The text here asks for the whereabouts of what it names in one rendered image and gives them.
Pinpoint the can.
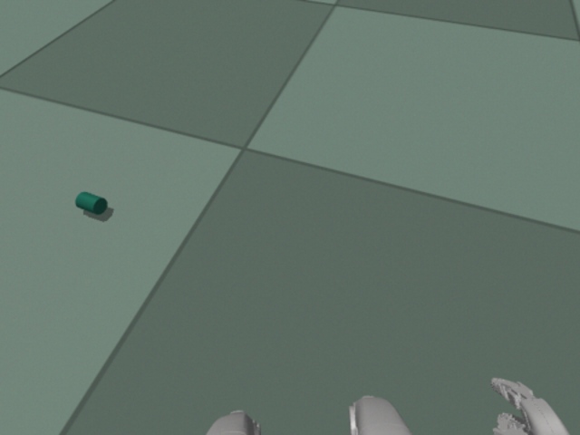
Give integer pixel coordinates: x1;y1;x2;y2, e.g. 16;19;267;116
75;192;107;215

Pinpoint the right robot hand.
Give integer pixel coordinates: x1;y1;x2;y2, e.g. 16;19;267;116
490;378;570;435

